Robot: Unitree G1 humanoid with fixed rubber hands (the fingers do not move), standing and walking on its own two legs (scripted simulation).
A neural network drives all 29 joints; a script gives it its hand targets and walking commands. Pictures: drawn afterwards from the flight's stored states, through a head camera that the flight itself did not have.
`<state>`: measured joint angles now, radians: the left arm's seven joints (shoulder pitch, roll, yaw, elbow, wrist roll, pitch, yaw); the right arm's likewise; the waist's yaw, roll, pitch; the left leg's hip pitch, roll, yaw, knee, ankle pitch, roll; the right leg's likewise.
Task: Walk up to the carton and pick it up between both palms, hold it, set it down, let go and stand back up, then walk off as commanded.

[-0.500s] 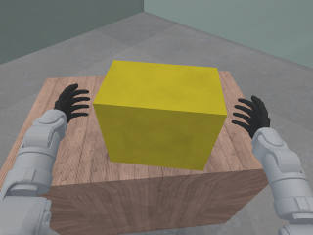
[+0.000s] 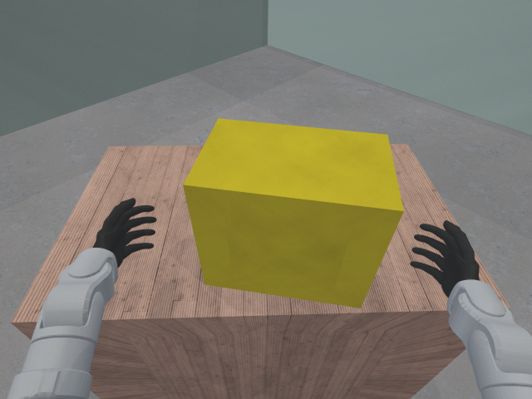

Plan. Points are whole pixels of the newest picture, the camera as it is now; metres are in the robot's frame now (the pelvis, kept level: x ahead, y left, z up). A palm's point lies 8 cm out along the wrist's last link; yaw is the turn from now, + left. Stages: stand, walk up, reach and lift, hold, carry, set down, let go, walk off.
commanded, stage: set down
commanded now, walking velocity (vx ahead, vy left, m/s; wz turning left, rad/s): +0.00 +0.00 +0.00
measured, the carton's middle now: (290, 214) +0.42 -0.06 +0.05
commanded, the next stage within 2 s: none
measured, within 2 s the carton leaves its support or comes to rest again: neither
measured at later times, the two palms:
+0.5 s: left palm (101, 297) +0.28 +0.24 +0.05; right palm (456, 315) +0.20 -0.26 +0.06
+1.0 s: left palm (83, 350) +0.21 +0.24 +0.04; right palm (457, 344) +0.17 -0.25 +0.04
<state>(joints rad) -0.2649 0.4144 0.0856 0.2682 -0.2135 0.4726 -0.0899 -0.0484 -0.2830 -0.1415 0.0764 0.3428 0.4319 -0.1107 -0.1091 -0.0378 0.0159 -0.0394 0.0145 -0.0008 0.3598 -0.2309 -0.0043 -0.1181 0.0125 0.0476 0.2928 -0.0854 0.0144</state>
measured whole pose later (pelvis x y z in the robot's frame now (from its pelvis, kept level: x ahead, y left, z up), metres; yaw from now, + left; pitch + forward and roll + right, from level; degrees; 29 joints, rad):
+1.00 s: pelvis +0.03 +0.00 +0.00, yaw +1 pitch -4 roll -2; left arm 0.41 0.36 0.05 -0.04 -0.29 0.04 -0.10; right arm 0.57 -0.24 -0.10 -0.24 0.26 0.10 -0.13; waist -0.04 0.04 0.04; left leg -0.01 0.03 -0.02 0.37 -0.29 0.00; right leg -0.08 0.03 0.04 0.29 -0.13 0.02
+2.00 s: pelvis +0.02 +0.01 +0.00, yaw +1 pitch -6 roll -2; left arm 0.32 0.30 -0.05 0.32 -0.19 0.02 -0.06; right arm 0.36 -0.13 -0.07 0.32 0.10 -0.08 -0.08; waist 0.02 0.02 0.10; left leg -0.04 0.03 -0.01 0.44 -0.31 0.00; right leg -0.11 0.02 0.03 0.35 -0.15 0.02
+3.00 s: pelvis +0.02 +0.00 +0.00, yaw +0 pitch -6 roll -1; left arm 0.21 0.17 -0.02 0.49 0.01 0.14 0.02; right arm 0.19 -0.17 -0.05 0.72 -0.03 -0.19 0.03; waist 0.02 0.01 0.11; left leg 0.00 0.02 0.01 0.40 -0.29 -0.01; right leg -0.10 0.01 0.03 0.38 -0.17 0.01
